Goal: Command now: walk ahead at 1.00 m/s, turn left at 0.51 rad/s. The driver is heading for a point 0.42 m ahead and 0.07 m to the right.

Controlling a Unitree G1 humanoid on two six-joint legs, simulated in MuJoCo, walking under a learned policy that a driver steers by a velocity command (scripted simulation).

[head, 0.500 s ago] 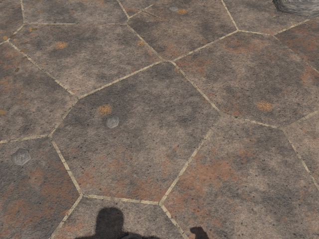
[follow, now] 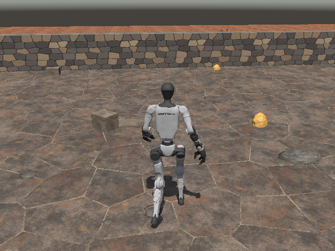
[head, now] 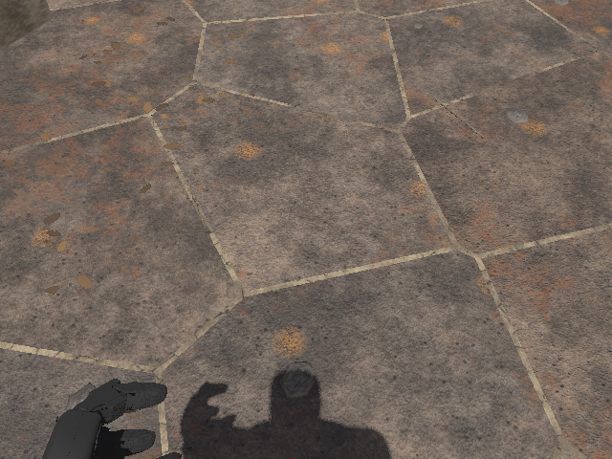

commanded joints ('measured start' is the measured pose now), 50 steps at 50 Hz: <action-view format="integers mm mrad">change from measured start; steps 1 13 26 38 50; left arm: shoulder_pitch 349 417 433 282 219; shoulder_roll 254 119 62 27 41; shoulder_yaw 119 76 53 38 41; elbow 51 241 248 268 329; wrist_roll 15 -44 -27 -8 -41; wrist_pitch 8 -42 44 73 67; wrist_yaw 1 -30 -4 7 21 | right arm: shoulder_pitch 42 -501 -186 -184 -85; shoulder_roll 0 64 81 51 81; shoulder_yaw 44 118 84 72 71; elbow -103 -297 -80 28 166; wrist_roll -3 -42 4 -3 -3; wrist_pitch -20 -9 -20 5 55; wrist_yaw -6 73 -20 -5 -44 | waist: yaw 147 104 96 134 84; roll -274 -57 14 23 -40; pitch -326 108 -148 -56 -37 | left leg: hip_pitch -742 -542 -55 -394 -166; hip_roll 75 185 434 294 222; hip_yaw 99 310 32 171 198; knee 683 -88 -383 -402 -423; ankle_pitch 58 465 1241 434 282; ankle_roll -22 -74 122 -22 -105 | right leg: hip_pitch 855 260 8 420 352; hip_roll -411 -128 -34 -39 -115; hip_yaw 939 35 75 15 114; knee -335 -543 597 -107 -211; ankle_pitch -758 307 -334 91 159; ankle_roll -236 -140 11 -23 -72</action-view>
